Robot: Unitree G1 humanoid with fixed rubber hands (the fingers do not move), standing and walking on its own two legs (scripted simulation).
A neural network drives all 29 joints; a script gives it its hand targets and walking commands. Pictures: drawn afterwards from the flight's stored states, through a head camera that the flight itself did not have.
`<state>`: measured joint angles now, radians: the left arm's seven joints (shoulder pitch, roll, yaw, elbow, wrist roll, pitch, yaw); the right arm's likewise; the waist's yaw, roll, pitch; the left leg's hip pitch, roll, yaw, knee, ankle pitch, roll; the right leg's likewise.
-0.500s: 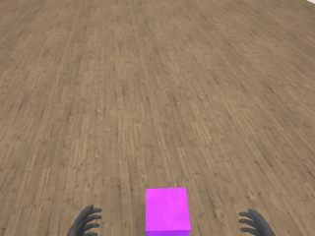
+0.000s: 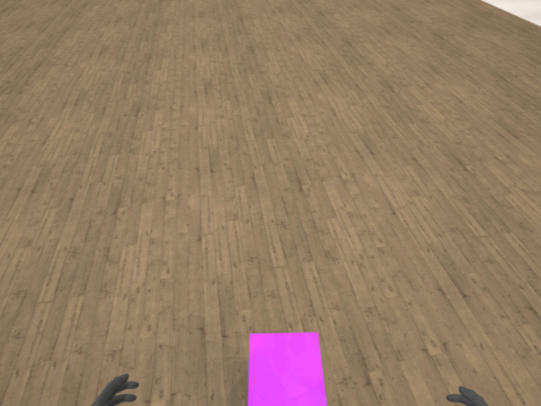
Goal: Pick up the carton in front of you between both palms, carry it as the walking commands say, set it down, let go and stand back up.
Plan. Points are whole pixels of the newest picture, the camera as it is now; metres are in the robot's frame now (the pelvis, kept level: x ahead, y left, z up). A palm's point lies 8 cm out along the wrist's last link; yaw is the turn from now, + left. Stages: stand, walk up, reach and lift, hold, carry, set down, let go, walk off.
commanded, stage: stand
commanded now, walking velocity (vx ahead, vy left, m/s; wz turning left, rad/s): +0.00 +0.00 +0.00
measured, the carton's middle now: (284, 381) +0.38 +0.00 -0.65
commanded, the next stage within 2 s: none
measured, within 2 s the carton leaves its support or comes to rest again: neither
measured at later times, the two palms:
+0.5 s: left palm out of the picture +0.12 +0.30 -0.09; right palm out of the picture +0.12 -0.29 -0.08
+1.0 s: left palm out of the picture +0.08 +0.31 -0.09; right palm out of the picture +0.09 -0.30 -0.09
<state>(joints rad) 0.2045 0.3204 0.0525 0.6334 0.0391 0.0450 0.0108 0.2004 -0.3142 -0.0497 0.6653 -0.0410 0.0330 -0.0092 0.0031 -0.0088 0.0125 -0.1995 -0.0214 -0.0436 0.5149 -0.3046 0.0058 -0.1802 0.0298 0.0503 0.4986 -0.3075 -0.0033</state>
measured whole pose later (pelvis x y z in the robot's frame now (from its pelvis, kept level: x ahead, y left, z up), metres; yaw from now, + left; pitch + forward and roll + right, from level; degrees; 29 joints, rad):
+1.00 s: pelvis -0.01 +0.01 +0.01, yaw +0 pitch -2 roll +0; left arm 0.16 0.37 0.01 0.95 0.02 -0.01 0.02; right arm 0.15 -0.37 -0.01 0.96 -0.02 -0.01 -0.02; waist 0.00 -0.01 0.02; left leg -0.12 -0.03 -0.03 0.38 -0.22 0.01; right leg -0.10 0.01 0.05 0.37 -0.23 0.01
